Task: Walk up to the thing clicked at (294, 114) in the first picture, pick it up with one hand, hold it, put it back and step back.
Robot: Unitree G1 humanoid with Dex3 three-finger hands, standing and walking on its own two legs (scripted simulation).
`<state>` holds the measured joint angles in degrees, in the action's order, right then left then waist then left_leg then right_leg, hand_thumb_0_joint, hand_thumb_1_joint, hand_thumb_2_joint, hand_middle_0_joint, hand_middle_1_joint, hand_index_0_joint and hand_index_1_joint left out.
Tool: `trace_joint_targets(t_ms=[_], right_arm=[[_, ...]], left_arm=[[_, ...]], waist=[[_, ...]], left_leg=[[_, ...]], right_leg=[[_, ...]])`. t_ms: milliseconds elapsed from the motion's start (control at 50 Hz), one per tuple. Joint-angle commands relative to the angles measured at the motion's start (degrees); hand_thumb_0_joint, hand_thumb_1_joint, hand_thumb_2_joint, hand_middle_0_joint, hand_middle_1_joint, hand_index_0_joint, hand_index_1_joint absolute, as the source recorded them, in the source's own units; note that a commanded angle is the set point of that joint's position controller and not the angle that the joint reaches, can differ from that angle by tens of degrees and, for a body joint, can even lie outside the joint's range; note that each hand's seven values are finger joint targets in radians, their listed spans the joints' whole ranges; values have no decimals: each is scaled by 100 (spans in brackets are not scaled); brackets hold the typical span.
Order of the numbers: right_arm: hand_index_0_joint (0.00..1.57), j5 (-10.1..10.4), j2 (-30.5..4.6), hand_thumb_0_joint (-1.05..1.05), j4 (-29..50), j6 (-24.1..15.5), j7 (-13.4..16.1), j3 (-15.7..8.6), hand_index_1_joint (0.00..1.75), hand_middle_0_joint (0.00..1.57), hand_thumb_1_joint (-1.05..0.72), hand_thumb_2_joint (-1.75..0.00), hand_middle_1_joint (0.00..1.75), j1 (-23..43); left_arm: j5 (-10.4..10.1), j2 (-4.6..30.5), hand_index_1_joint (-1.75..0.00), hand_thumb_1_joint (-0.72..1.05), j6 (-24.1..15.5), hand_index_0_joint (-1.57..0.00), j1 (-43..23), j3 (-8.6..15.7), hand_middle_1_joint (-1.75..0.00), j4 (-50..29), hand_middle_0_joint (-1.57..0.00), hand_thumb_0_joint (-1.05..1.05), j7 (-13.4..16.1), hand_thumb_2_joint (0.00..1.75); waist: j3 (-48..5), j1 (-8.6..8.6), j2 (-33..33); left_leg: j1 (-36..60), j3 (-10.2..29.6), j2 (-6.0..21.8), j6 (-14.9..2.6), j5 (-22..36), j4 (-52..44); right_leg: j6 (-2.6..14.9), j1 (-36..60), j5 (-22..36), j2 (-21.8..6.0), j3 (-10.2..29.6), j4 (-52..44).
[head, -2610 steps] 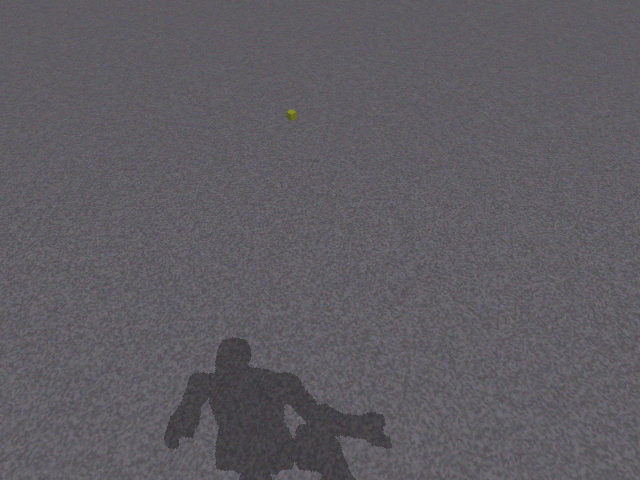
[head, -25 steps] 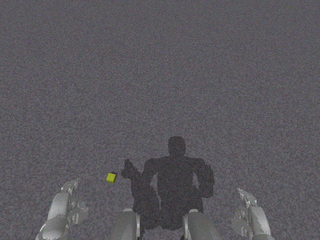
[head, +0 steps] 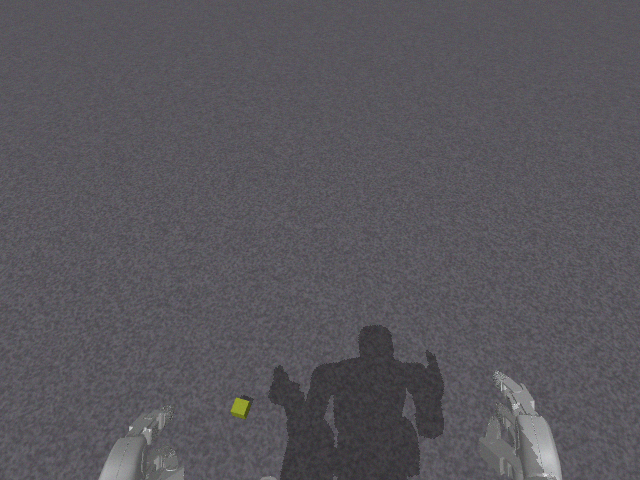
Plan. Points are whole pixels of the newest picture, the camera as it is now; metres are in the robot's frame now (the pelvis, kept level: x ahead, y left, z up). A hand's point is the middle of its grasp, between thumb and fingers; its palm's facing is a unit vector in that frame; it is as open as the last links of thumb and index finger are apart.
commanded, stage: home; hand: left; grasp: from above
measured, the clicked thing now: (241, 408) +0.44 +0.23 -0.70
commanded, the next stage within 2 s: stand in 1.74 s
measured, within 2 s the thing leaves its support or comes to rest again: neither
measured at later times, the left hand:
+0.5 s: hand (183, 479) +0.16 +0.17 -0.05, palm faces +0.04 -0.98 -0.20, open 7.4 cm
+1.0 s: hand out of the picture +0.15 +0.18 -0.05, palm faces +0.04 -0.98 -0.20, open 7.4 cm
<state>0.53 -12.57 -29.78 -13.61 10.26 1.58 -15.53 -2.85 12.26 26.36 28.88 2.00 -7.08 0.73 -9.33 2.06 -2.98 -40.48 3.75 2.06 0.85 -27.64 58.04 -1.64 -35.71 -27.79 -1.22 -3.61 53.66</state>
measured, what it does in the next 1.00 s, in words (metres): stands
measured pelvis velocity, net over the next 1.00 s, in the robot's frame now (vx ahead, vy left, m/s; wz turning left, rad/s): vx -0.02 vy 0.00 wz -0.01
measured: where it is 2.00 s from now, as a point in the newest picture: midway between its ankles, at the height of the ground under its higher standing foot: outside the picture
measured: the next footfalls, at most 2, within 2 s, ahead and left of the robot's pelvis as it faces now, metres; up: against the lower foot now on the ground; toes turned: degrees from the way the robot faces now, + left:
none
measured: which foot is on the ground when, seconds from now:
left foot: down 0.00-1.00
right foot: down 0.00-1.00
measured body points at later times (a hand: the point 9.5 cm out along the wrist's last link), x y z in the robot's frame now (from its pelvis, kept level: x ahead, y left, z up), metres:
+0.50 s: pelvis -0.01 +0.00 +0.00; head +0.01 +0.00 +0.45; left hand +0.15 +0.23 -0.03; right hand +0.15 -0.25 -0.07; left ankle +0.01 +0.12 -0.68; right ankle -0.01 -0.14 -0.68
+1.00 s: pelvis -0.02 +0.00 +0.00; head +0.00 +0.00 +0.45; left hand +0.14 +0.23 -0.03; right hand +0.14 -0.25 -0.06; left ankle +0.01 +0.12 -0.68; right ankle -0.01 -0.14 -0.68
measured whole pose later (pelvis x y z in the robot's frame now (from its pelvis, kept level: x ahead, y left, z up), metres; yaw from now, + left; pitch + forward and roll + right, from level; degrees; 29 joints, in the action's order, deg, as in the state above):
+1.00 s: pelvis -0.02 +0.00 +0.00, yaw +0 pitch +9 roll -3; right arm 0.7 -12.4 -31.3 -14.5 10.8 1.7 -16.6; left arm -2.7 12.6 26.9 28.6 1.6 -7.5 0.7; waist -8.8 2.0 -2.9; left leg -40.6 3.6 2.2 1.0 -26.6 58.3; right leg -1.5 -36.2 -26.8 -1.0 -3.3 54.3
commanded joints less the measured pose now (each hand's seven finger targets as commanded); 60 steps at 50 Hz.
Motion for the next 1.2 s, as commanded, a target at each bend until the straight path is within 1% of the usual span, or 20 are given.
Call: trace_joint_targets(t_ms=[0,120,160,300,400,420,440,520,740,780,800,820,840,960,980,1020,1040,1060,1160,1180], right_arm=[[20,-41,-694,0,786,-340,89,-278,30,20,-90,-90,30,273],[20,-60,-701,0,728,-346,81,-283,30,20,-90,-90,30,297],[20,-51,-685,0,758,-345,86,-265,30,20,-90,-90,30,355],[20,-43,-677,0,753,-365,111,-271,30,20,-90,-90,30,329],[20,-42,-710,0,720,-356,108,-300,30,20,-90,-90,30,289],[20,-31,-701,0,737,-352,113,-286,30,20,-90,-90,30,332],[20,-40,-699,0,748,-358,113,-290,30,20,-90,-90,30,310],[20,-32,-692,0,752,-380,113,-282,30,20,-90,-90,30,322],[20,-34,-680,0,759,-413,140,-267,30,20,-90,-90,30,349],[20,-22,-667,0,777,-423,145,-266,30,20,-90,-90,30,387],[20,-23,-674,0,778,-424,143,-277,30,20,-90,-90,30,352],[20,-23,-673,0,769,-432,146,-271,30,20,-90,-90,30,373],[20,-18,-677,0,781,-432,150,-270,30,20,-90,-90,30,365],[20,-14,-678,0,739,-437,152,-267,30,20,-90,-90,30,360],[20,-18,-687,0,763,-437,152,-275,30,20,-90,-90,30,346],[20,-5,-669,0,777,-434,160,-259,30,20,-90,-90,30,361],[20,-15,-663,0,778,-440,159,-249,30,20,-90,-90,30,362],[20,-12,-653,0,760,-449,158,-248,30,20,-90,-90,30,383],[20,-14,-663,0,749,-440,160,-256,30,20,-90,-90,30,329],[20,-16,-666,0,741,-435,155,-256,30,20,-90,-90,30,350]], left_arm=[[52,620,-30,90,-314,-20,-225,320,-30,-1153,-20,0,56,90],[47,602,-30,90,-299,-20,-168,317,-30,-1051,-20,0,63,90],[57,611,-30,90,-297,-20,-171,333,-30,-1048,-20,0,74,90],[41,630,-30,90,-287,-20,-179,334,-30,-1095,-20,0,88,90],[31,625,-30,90,-309,-20,-197,324,-30,-1099,-20,0,61,90],[46,626,-30,90,-296,-20,-138,311,-30,-1039,-20,0,73,90],[34,624,-30,90,-305,-20,-204,329,-30,-1055,-20,0,72,90],[14,602,-30,90,-286,-20,-214,314,-30,-1066,-20,0,57,90],[32,625,-30,90,-228,-20,-260,317,-30,-1071,-20,0,52,90],[49,659,-30,90,-225,-20,-288,346,-30,-1136,-20,0,60,90],[31,633,-30,90,-245,-20,-303,314,-30,-1166,-20,0,53,90],[40,625,-30,90,-227,-20,-215,315,-30,-1116,-20,0,53,90],[30,645,-30,90,-219,-20,-246,329,-30,-1132,-20,0,57,90],[33,648,-30,90,-233,-20,-232,324,-30,-1135,-20,0,62,90],[45,652,-30,90,-241,-20,-291,277,-30,-1179,-20,0,60,90],[51,642,-30,90,-212,-20,-240,276,-30,-1144,-20,0,71,90],[31,640,-30,90,-218,-20,-288,292,-30,-1145,-20,0,68,90],[32,640,-30,90,-215,-20,-218,310,-30,-1133,-20,0,74,90],[34,650,-30,90,-211,-20,-246,295,-30,-1235,-20,0,74,90],[32,650,-30,90,-211,-20,-217,304,-30,-1154,-20,0,72,90]], waist=[[-455,36,-52],[-453,57,-8],[-333,20,33],[-482,7,127],[-481,28,-88],[-381,-17,-9],[-438,35,47],[-299,8,12],[-257,46,73],[-216,10,-40],[-325,48,30],[-250,8,48],[-275,38,74],[-339,-15,-34],[-376,30,-115],[-214,0,-11],[-225,26,49],[-287,-9,98],[-399,5,-41],[-296,-4,-68]], left_leg=[[841,-117,-193,-112,1503,-950],[850,-112,-184,-108,1458,-956],[768,-130,-188,-117,1314,-964],[766,-159,-197,-140,1399,-891],[834,-106,-152,-102,1296,-1025],[775,-113,-153,-110,1280,-1017],[787,-118,-162,-124,1244,-991],[672,-108,-170,-125,923,-1065],[609,-185,-185,-144,733,-1015],[572,-188,-184,-128,643,-1043],[602,-154,-188,-134,628,-1044],[583,-167,-179,-132,607,-1061],[579,-187,-185,-142,618,-1028],[648,-91,-140,-121,697,-1116],[642,-106,-158,-118,712,-1099],[578,-107,-149,-123,708,-1094],[550,-130,-171,-136,646,-1053],[544,-133,-172,-136,677,-1046],[669,-121,-155,-127,829,-1060],[615,-113,-151,-123,808,-1069]], right_leg=[[153,145,1403,267,-87,-780],[146,157,1362,273,-88,-804],[138,111,1241,267,-93,-839],[117,192,1353,247,-64,-850],[160,141,1184,277,-81,-785],[155,110,1176,277,-101,-803],[141,122,1160,273,-72,-831],[149,52,880,267,-84,-882],[123,-25,702,250,-48,-932],[144,-69,601,249,-55,-935],[129,-36,611,253,-42,-926],[137,-31,579,258,-60,-930],[133,-34,583,251,-46,-941],[160,7,667,280,-78,-825],[160,-32,694,273,-66,-832],[161,-79,655,269,-85,-859],[139,-56,604,262,-71,-905],[149,-4,615,259,-80,-904],[157,26,771,267,-65,-845],[159,-19,758,265,-77,-834]])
